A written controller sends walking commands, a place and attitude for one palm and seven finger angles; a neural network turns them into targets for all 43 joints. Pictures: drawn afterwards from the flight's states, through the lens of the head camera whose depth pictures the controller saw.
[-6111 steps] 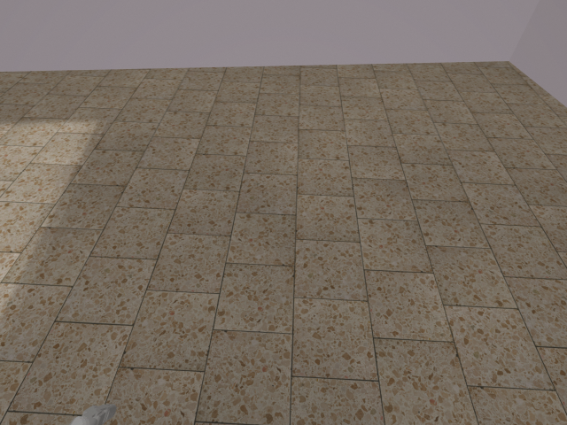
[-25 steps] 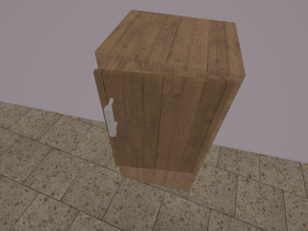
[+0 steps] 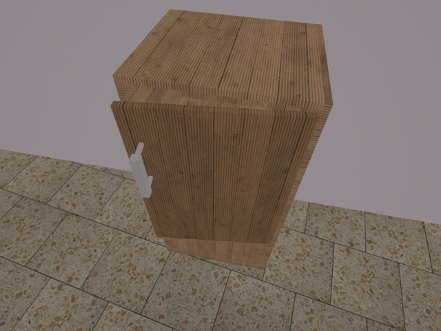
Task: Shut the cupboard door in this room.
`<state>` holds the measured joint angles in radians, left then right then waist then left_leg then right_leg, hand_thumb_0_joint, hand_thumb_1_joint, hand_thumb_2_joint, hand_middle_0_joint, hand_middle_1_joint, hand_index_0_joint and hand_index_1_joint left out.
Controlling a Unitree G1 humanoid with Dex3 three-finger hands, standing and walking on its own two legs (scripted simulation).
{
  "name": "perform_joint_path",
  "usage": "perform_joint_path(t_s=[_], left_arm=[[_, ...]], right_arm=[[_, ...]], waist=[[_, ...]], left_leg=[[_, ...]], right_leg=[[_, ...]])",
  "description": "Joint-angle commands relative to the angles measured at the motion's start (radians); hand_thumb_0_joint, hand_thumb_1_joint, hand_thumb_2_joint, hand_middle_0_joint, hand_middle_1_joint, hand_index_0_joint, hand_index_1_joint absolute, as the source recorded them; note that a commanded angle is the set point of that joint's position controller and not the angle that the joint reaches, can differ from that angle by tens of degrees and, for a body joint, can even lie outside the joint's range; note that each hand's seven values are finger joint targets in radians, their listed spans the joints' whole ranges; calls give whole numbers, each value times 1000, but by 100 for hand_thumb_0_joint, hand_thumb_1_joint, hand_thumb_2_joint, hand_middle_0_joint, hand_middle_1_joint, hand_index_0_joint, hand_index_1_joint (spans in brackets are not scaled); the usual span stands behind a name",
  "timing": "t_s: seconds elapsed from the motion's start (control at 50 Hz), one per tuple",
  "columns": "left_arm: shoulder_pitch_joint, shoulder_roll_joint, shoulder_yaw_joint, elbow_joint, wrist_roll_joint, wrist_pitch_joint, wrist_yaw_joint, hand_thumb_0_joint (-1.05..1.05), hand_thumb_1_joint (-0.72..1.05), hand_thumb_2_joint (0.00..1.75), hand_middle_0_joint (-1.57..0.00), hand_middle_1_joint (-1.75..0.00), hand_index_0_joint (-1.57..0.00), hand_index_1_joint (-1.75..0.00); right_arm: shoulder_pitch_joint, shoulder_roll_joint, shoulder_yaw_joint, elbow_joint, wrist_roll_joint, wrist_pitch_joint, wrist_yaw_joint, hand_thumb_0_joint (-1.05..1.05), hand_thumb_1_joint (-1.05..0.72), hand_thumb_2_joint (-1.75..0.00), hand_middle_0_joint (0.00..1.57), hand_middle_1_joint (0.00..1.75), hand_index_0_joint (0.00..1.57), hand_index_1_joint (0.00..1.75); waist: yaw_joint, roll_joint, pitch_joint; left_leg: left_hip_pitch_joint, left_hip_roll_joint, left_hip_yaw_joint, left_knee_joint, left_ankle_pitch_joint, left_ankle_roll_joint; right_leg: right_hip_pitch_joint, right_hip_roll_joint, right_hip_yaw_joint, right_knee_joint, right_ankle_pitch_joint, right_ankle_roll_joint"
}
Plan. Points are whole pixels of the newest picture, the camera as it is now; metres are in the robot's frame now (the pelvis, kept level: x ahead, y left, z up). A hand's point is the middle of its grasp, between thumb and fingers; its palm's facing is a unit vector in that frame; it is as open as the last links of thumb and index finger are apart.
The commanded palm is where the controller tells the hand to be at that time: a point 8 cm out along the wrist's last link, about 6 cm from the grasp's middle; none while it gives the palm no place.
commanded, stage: look again from close up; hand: left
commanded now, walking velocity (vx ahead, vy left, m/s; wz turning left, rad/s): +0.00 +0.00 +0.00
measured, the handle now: (143, 170) +0.46 +0.22 -0.03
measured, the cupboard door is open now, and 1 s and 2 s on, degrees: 8 8 8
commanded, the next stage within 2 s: shuffle to correct the standing spot in 0.62 s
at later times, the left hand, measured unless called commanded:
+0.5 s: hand out of the picture +0.04 +0.22 -0.18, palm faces +0.03 -0.98 -0.21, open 7.3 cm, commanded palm none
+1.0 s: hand out of the picture -0.09 +0.23 -0.18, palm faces +0.01 -0.98 -0.18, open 7.3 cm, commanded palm none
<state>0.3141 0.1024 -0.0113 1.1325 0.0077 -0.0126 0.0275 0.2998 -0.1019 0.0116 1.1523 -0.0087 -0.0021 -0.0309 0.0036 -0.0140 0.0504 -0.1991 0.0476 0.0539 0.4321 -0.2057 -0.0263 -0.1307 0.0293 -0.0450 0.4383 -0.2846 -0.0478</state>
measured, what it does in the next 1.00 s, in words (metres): shifts its weight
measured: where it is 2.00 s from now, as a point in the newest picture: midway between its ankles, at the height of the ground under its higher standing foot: outside the picture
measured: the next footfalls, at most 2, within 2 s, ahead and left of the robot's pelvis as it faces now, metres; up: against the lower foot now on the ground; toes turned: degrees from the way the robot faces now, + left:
left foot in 1.26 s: +0.06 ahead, +0.16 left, +0.00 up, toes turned +6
right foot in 1.60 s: +0.13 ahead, -0.10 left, +0.00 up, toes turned -8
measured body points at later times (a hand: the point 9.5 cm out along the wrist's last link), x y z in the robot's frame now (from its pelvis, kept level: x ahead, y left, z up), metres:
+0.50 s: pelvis +0.00 +0.04 -0.01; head -0.02 +0.04 +0.44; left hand +0.04 +0.27 -0.16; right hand +0.05 -0.20 -0.16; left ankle +0.02 +0.14 -0.74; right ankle -0.03 -0.09 -0.74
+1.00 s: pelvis -0.03 +0.06 +0.00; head -0.04 +0.06 +0.45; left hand -0.09 +0.28 -0.16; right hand -0.04 -0.18 -0.16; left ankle +0.02 +0.14 -0.74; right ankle -0.04 -0.06 -0.74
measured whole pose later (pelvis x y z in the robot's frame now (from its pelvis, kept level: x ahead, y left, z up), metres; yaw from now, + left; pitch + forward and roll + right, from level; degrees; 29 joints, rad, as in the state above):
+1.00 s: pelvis -0.03 +0.06 +0.00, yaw -2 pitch -2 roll -1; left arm 0.43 0.15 0.02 1.07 0.03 0.05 0.02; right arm 0.29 -0.17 -0.03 1.09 -0.02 0.04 -0.02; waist 0.00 0.01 0.03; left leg -0.26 0.01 0.12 0.49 -0.20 0.06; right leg -0.19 -0.02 -0.07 0.51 -0.32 -0.02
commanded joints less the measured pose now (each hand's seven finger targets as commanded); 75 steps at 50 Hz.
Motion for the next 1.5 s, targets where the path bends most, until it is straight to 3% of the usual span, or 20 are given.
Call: perform_joint_path(t_s=[0.0,0.04,0.06,0.08,0.12,0.2,0.36,0.7,0.86,0.96,1.0,1.02,1.08,1.18,1.22,1.24,1.26,1.28,1.4,1.48], left_arm=[[83,99,20,-20,3,-15,8,0,90,90,-20,-30,-20,-30],[84,97,20,-19,3,-15,9,0,90,90,-20,-30,-20,-30],[61,270,10,-95,18,-25,17,0,90,90,-20,-30,-20,-30],[51,184,28,-88,11,-28,18,0,90,90,-20,-30,-20,-30],[67,162,21,-86,5,-32,25,0,90,90,-20,-30,-20,-30],[46,162,28,-104,10,-28,31,0,90,90,-20,-30,-20,-30],[58,168,26,-139,10,-6,30,0,90,90,-20,-30,-20,-30],[69,152,18,-140,16,14,18,0,90,90,-20,-30,-20,-30],[168,106,25,-106,32,44,-9,0,90,90,-20,-30,-20,-30],[256,100,40,-76,26,35,-12,0,90,90,-20,-30,-20,-30],[271,166,57,-70,23,23,4,0,90,90,-20,-30,-20,-30],[240,169,59,-78,15,11,14,0,90,90,-20,-30,-20,-30],[166,160,64,-94,19,-9,16,0,90,90,-20,-30,-20,-30],[148,155,61,-75,20,-7,0,0,90,90,-20,-30,-20,-30],[137,111,51,-82,14,3,-11,0,90,90,-20,-30,-20,-30],[140,65,46,-103,14,6,-18,0,90,90,-20,-30,-20,-30],[96,65,44,-144,25,6,-23,0,90,90,-20,-30,-20,-30],[43,79,52,-164,35,12,-25,0,90,90,-20,-30,-20,-30],[23,36,48,-145,19,15,-30,0,90,90,-20,-30,-20,-30],[-18,46,47,-151,6,22,-16,0,90,90,-20,-30,-20,-30]], right_arm=[[57,-86,-15,-26,-3,-24,-10,0,-90,-90,20,30,20,30],[57,-81,-15,-23,-3,-25,-11,0,-90,-90,20,30,20,30],[-39,-179,-42,-129,-10,-9,6,0,-90,-90,20,30,20,30],[-13,-169,-49,-146,-14,-29,-3,0,-90,-90,20,30,20,30],[33,-105,-38,-123,-11,-26,-10,0,-90,-90,20,30,20,30],[43,-107,-41,-144,-10,-11,-3,0,-90,-90,20,30,20,30],[11,-155,-36,-148,-7,-19,-5,0,-90,-90,20,30,20,30],[-32,-199,-46,-156,-3,-11,10,0,-90,-90,20,30,20,30],[-18,-256,-78,-135,-12,13,-1,0,-90,-90,20,30,20,30],[-14,-195,-73,-117,-11,16,-4,0,-90,-90,20,30,20,30],[-36,-107,-53,-143,-5,15,3,0,-90,-90,20,30,20,30],[-70,-118,-57,-154,-7,12,10,0,-90,-90,20,30,20,30],[-28,-100,-63,-145,-4,1,23,0,-90,-90,20,30,20,30],[52,-49,-50,-116,-6,-26,19,0,-90,-90,20,30,20,30],[158,-107,-58,-82,-8,-37,5,0,-90,-90,20,30,20,30],[205,-180,-78,-72,-17,-39,-3,0,-90,-90,20,30,20,30],[269,-258,-99,-74,-21,-37,-11,0,-90,-90,20,30,20,30],[236,-270,-101,-80,-25,-34,-12,0,-90,-90,20,30,20,30],[109,-150,-51,-96,-20,-63,-22,0,-90,-90,20,30,20,30],[105,-155,-56,-79,-19,-39,-25,0,-90,-90,20,30,20,30]], waist=[[7,11,10],[11,12,13],[-16,-6,105],[-12,113,-20],[-13,56,-129],[-24,-124,-39],[1,33,19],[1,41,34],[13,116,46],[35,34,62],[43,-255,104],[46,-242,129],[-9,-87,86],[-33,-66,60],[-58,58,54],[-70,221,59],[-91,243,60],[-82,174,76],[-3,81,20],[-17,170,-13]], left_leg=[[26,57,-57,-57,124,43],[28,57,-56,-57,132,42],[-7,11,-111,11,89,49],[14,48,-78,63,150,45],[10,27,-69,117,110,43],[-65,6,-46,126,0,40],[-15,57,-77,53,249,61],[-69,76,-155,-155,-180,74],[-139,195,-271,-290,-531,135],[-239,106,-126,-144,-426,91],[-354,-39,40,201,-280,48],[-348,-16,23,366,-256,56],[-346,14,1,505,-245,61],[-28,-27,101,126,-93,39],[110,49,-23,-3,-152,52],[153,231,-297,-153,-300,124],[158,393,-520,-272,-375,220],[84,410,-526,-308,-447,247],[14,234,-109,-180,407,188],[33,207,-39,-71,618,157]], right_leg=[[-56,-124,108,-94,203,0],[-52,-127,106,-92,218,0],[-140,-112,129,-105,218,3],[-108,-166,157,-37,250,-6],[-23,-180,168,-32,407,-16],[-48,-195,166,-40,432,-23],[-81,-122,102,6,302,12],[-104,-109,73,-33,32,42],[-135,-43,-37,167,-127,39],[8,-74,12,-71,-117,6],[-31,-269,343,-288,-442,-96],[-101,-341,416,-347,-457,-142],[-96,-323,317,-287,-251,-166],[-216,-215,123,-133,-141,-91],[-333,-131,56,40,-186,-37],[-459,-58,-15,226,-206,10],[-546,-47,-50,411,-274,32],[-543,-89,16,548,-249,22],[-366,-129,13,454,-21,72],[-213,-86,-44,221,37,73]])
